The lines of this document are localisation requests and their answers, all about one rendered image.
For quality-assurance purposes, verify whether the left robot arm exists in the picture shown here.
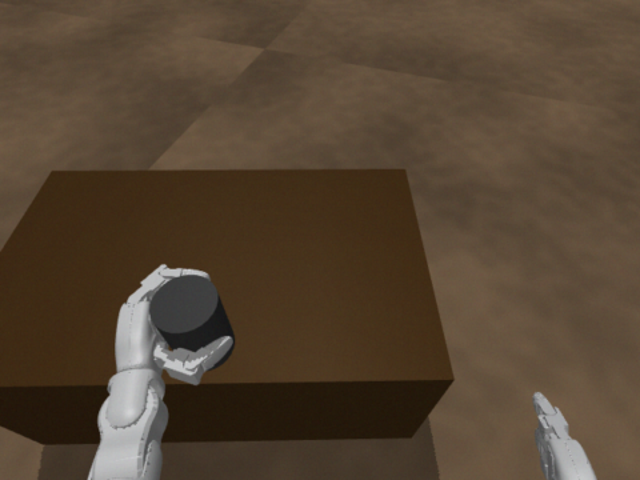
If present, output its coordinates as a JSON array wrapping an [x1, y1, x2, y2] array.
[[87, 368, 168, 480]]

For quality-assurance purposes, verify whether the right robot hand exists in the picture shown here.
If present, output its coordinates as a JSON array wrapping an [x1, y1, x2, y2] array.
[[533, 392, 597, 480]]

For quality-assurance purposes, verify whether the left robot hand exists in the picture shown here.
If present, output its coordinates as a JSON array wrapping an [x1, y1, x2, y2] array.
[[115, 264, 233, 385]]

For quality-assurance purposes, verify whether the can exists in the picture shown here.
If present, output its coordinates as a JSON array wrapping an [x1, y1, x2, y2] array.
[[149, 275, 235, 371]]

